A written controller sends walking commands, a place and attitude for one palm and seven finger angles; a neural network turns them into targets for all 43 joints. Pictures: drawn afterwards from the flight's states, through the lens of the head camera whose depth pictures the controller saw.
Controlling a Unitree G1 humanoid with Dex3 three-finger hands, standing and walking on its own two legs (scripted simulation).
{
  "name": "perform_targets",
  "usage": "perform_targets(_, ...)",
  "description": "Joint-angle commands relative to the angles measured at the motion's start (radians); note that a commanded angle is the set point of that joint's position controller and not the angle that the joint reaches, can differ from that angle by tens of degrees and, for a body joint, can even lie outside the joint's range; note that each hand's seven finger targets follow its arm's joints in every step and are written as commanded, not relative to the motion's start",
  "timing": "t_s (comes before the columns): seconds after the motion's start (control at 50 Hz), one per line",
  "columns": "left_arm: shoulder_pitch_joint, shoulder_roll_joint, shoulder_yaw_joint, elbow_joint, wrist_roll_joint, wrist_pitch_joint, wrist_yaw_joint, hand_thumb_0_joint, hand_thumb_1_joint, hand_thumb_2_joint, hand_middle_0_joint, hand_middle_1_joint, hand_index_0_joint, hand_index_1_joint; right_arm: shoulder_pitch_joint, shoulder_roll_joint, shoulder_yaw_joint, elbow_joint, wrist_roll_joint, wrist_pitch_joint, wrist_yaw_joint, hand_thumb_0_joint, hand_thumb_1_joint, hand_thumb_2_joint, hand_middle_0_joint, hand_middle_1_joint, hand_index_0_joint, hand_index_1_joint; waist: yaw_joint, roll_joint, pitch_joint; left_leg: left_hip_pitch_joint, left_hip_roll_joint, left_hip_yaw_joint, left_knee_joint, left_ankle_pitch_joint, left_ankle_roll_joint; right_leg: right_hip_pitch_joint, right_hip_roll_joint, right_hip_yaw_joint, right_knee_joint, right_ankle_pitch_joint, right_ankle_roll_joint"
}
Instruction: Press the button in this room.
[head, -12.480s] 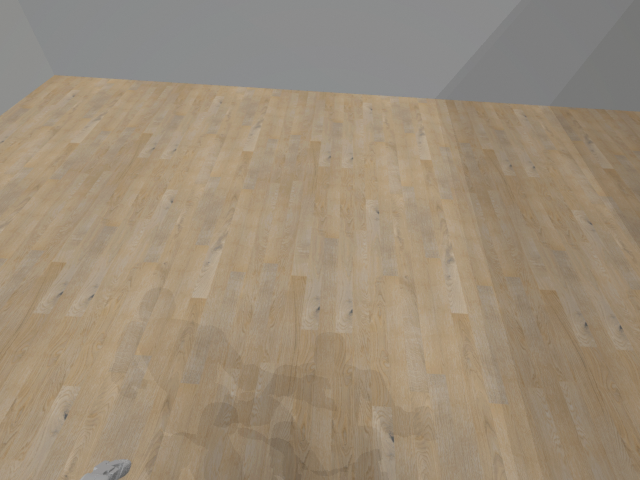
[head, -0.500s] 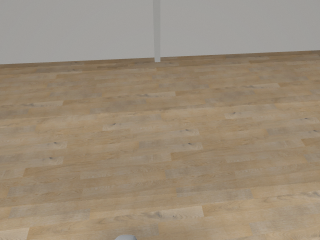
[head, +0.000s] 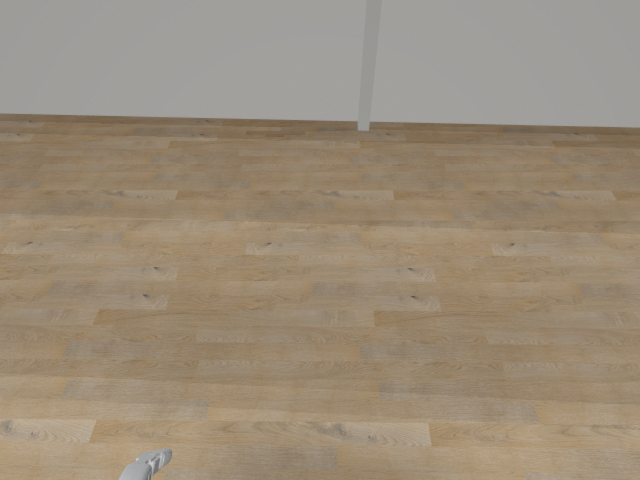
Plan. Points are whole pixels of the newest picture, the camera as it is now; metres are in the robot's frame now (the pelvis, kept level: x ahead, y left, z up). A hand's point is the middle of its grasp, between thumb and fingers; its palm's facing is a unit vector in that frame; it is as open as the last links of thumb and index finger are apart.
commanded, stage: turn or walk to find it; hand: left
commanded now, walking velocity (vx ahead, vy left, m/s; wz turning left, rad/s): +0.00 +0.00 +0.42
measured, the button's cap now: out of the picture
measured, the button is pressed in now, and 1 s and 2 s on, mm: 0 0 0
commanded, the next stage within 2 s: stand and wait in 0.74 s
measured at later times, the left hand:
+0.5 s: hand out of the picture -0.06 +0.15 -0.16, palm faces +0.30 -0.92 -0.26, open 7.3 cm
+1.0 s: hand out of the picture -0.07 +0.20 -0.16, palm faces +0.41 -0.88 -0.24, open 7.3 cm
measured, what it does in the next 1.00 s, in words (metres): steps on the spot, turning left: right foot, then left foot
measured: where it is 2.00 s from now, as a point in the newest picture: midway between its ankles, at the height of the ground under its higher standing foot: outside the picture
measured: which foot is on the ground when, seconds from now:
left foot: down 0.00-0.08, up 0.10-0.62, down 0.64-1.00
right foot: up 0.00-0.04, down 0.06-0.64, up 0.66-1.00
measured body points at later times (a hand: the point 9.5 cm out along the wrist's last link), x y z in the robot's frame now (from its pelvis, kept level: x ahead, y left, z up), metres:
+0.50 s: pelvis -0.03 -0.04 +0.00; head +0.00 -0.06 +0.45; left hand -0.08 +0.20 -0.14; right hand +0.08 -0.29 -0.16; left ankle -0.12 +0.10 -0.68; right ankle +0.00 -0.12 -0.74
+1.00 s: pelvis -0.05 -0.01 +0.00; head -0.04 +0.00 +0.45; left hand -0.09 +0.25 -0.14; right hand +0.10 -0.20 -0.15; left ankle -0.11 +0.08 -0.74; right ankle -0.01 -0.14 -0.70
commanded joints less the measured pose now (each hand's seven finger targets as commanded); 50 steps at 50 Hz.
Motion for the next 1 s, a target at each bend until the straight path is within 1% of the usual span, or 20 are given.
perform_targets(0.0,0.110,0.078,0.020,-0.047,-0.002,-0.031,0.006,0.000,0.900,0.900,-0.200,-0.300,-0.200,-0.300,-0.014,-0.193,-0.054,-0.066,0.001,-0.009,-0.008,0.000,-0.900,-0.900,0.200,0.300,0.200,0.300,0.048,0.125,-0.109,-0.024,0.210,-0.261,-0.043,0.327,0.106,0.170,0.025,-0.023,-0.285,0.177,-0.012)
perform_targets(0.02,0.152,0.103,0.026,-0.038,0.001,-0.040,0.010,0.000,0.900,0.900,-0.200,-0.300,-0.200,-0.300,-0.019,-0.172,-0.051,-0.072,0.006,-0.009,-0.005,0.000,-0.900,-0.900,0.200,0.300,0.200,0.300,0.068,0.061,-0.125,-0.103,0.163,-0.229,0.015,0.204,0.062,0.283,-0.019,0.006,-0.409,0.256,-0.019)
perform_targets(0.04,0.178,0.182,0.041,-0.037,0.017,-0.051,0.018,0.000,0.900,0.900,-0.200,-0.300,-0.200,-0.300,0.003,-0.105,-0.042,-0.084,0.016,-0.009,0.001,0.000,-0.900,-0.900,0.200,0.300,0.200,0.300,0.074,-0.168,-0.151,-0.272,0.052,-0.108,0.192,-0.067,-0.007,0.417,-0.230,0.210,-0.494,0.260,-0.079)
perform_targets(0.06,0.178,0.239,0.051,-0.053,0.020,-0.051,0.020,0.000,0.900,0.900,-0.200,-0.300,-0.200,-0.300,-0.026,-0.094,-0.042,-0.114,0.011,-0.003,-0.001,0.000,-0.900,-0.900,0.200,0.300,0.200,0.300,0.086,-0.322,-0.099,-0.347,-0.031,-0.019,0.411,-0.365,-0.047,0.318,-0.422,0.383,-0.528,0.351,-0.189)
perform_targets(0.08,0.144,0.212,0.047,-0.066,0.011,-0.048,0.022,0.000,0.900,0.900,-0.200,-0.300,-0.200,-0.300,-0.035,-0.139,-0.055,-0.101,0.003,0.013,0.001,0.000,-0.900,-0.900,0.200,0.300,0.200,0.300,0.076,-0.238,-0.071,-0.302,0.013,-0.071,0.571,-0.346,-0.038,0.169,-0.419,0.340,-0.555,0.245,-0.232)
perform_targets(0.1,0.074,0.177,0.048,-0.081,0.010,-0.047,0.027,0.000,0.900,0.900,-0.200,-0.300,-0.200,-0.300,-0.009,-0.145,-0.059,-0.085,-0.002,0.026,0.004,0.000,-0.900,-0.900,0.200,0.300,0.200,0.300,0.043,-0.276,-0.025,-0.306,0.035,-0.088,0.649,-0.293,-0.036,0.090,-0.374,0.294,-0.592,0.098,-0.217)
perform_targets(0.14,-0.001,0.129,0.027,-0.102,0.008,-0.048,0.017,0.000,0.900,0.900,-0.200,-0.300,-0.200,-0.300,0.035,-0.125,-0.058,-0.040,-0.006,0.035,0.015,0.000,-0.900,-0.900,0.200,0.300,0.200,0.300,-0.004,-0.151,0.039,-0.297,0.047,-0.051,0.751,-0.173,-0.050,0.038,-0.272,0.157,-0.571,0.106,-0.165)
perform_targets(0.18,0.034,0.110,0.021,-0.096,0.007,-0.058,0.014,0.000,0.900,0.900,-0.200,-0.300,-0.200,-0.300,0.062,-0.109,-0.053,-0.025,-0.003,0.036,0.019,0.000,-0.900,-0.900,0.200,0.300,0.200,0.300,0.000,-0.151,0.016,-0.297,0.050,-0.026,0.770,-0.113,-0.068,0.084,-0.234,0.071,-0.543,0.209,-0.150)
perform_targets(0.28,0.134,0.115,0.022,-0.059,0.008,-0.061,0.015,0.000,0.900,0.900,-0.200,-0.300,-0.200,-0.300,0.027,-0.117,-0.050,-0.029,-0.003,0.040,0.017,0.000,-0.900,-0.900,0.200,0.300,0.200,0.300,0.037,-0.165,-0.019,-0.322,0.071,-0.018,0.730,-0.096,-0.094,0.192,-0.254,0.059,-0.543,0.223,-0.161)
perform_targets(0.4,0.214,0.138,0.032,-0.017,0.021,-0.058,0.019,0.000,0.900,0.900,-0.200,-0.300,-0.200,-0.300,-0.063,-0.103,-0.031,-0.049,0.005,0.029,0.014,0.000,-0.900,-0.900,0.200,0.300,0.200,0.300,0.081,-0.159,-0.065,-0.274,0.092,0.026,0.501,-0.222,-0.095,0.296,-0.310,0.051,-0.493,0.396,-0.209)
perform_targets(0.5,0.230,0.175,0.041,0.013,0.027,-0.052,0.014,0.000,0.900,0.900,-0.200,-0.300,-0.200,-0.300,-0.085,-0.084,-0.013,-0.061,0.018,0.011,0.009,0.000,-0.900,-0.900,0.200,0.300,0.200,0.300,0.089,-0.200,-0.106,-0.150,0.080,0.088,0.275,-0.272,-0.070,0.299,-0.337,0.019,-0.420,0.562,-0.234)
perform_targets(0.54,0.200,0.187,0.044,0.016,0.025,-0.047,0.013,0.000,0.900,0.900,-0.200,-0.300,-0.200,-0.300,-0.036,-0.085,-0.012,-0.051,0.019,0.004,0.007,0.000,-0.900,-0.900,0.200,0.300,0.200,0.300,0.055,-0.198,-0.123,-0.057,0.070,0.118,0.152,-0.190,-0.061,0.254,-0.328,-0.026,-0.374,0.541,-0.204)
perform_targets(0.58,0.178,0.172,0.042,0.013,0.013,-0.037,0.008,0.000,0.900,0.900,-0.200,-0.300,-0.200,-0.300,0.016,-0.112,-0.019,-0.036,0.017,-0.006,0.009,0.000,-0.900,-0.900,0.200,0.300,0.200,0.300,0.013,-0.119,-0.133,0.128,0.078,0.106,-0.053,0.008,-0.040,0.118,-0.278,-0.100,-0.272,0.406,-0.123)
perform_targets(0.6,0.176,0.131,0.036,-0.001,0.005,-0.031,0.006,0.000,0.900,0.900,-0.200,-0.300,-0.200,-0.300,0.042,-0.177,-0.033,-0.035,0.012,-0.014,0.008,0.000,-0.900,-0.900,0.200,0.300,0.200,0.300,-0.005,0.080,-0.141,0.231,0.216,-0.085,-0.149,0.053,0.008,-0.042,-0.190,-0.151,-0.102,0.216,-0.065)
perform_targets(0.62,0.141,0.069,0.018,-0.043,0.005,-0.024,0.001,0.000,0.900,0.900,-0.200,-0.300,-0.200,-0.300,0.063,-0.266,-0.053,-0.044,0.004,-0.013,0.002,0.000,-0.900,-0.900,0.200,0.300,0.200,0.300,-0.025,0.316,-0.086,0.229,0.424,-0.342,-0.210,0.277,0.114,-0.240,-0.075,-0.159,0.092,-0.161,-0.002)
perform_targets(0.64,0.092,0.093,0.016,-0.051,0.012,-0.010,0.004,0.000,0.900,0.900,-0.200,-0.300,-0.200,-0.300,0.065,-0.283,-0.053,-0.035,0.002,-0.003,-0.002,0.000,-0.900,-0.900,0.200,0.300,0.200,0.300,-0.035,0.213,-0.065,0.132,0.467,-0.311,-0.214,0.257,0.176,-0.201,-0.080,-0.071,0.202,-0.170,-0.016)
perform_targets(0.68,0.068,0.090,0.025,-0.031,0.016,0.001,-0.001,0.000,0.900,0.900,-0.200,-0.300,-0.200,-0.300,-0.020,-0.226,-0.037,-0.042,-0.001,-0.009,-0.019,0.000,-0.900,-0.900,0.200,0.300,0.200,0.300,-0.001,0.201,-0.003,0.074,0.360,-0.243,-0.210,0.260,0.153,-0.222,-0.079,-0.017,0.284,-0.055,-0.008)
perform_targets(0.74,0.130,0.089,0.024,0.003,0.015,-0.010,-0.011,0.000,0.900,0.900,-0.200,-0.300,-0.200,-0.300,-0.069,-0.190,-0.022,-0.059,0.005,-0.024,-0.022,0.000,-0.900,-0.900,0.200,0.300,0.200,0.300,0.037,0.116,-0.038,0.125,0.275,-0.132,-0.163,0.401,0.126,-0.206,-0.054,-0.009,0.315,0.046,0.005)
perform_targets(0.86,0.104,0.062,0.003,0.006,0.008,-0.014,0.001,0.000,0.900,0.900,-0.200,-0.300,-0.200,-0.300,0.014,-0.161,-0.018,-0.022,0.007,-0.036,-0.027,0.000,-0.900,-0.900,0.200,0.300,0.200,0.300,0.019,0.104,-0.082,0.211,0.275,-0.127,-0.137,0.570,0.147,-0.160,-0.037,0.005,0.198,0.042,0.015)
perform_targets(0.98,0.106,0.035,-0.012,0.027,0.003,-0.030,0.006,0.000,0.900,0.900,-0.200,-0.300,-0.200,-0.300,0.017,-0.145,-0.018,0.015,0.000,-0.034,-0.028,0.000,-0.900,-0.900,0.200,0.300,0.200,0.300,0.026,0.132,-0.066,0.131,0.260,-0.149,-0.101,0.511,0.133,0.044,-0.003,-0.025,-0.153,0.063,-0.011)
